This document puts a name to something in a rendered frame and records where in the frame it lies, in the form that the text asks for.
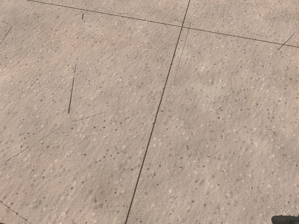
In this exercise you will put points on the right robot hand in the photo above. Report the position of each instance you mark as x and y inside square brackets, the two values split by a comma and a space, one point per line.
[285, 219]

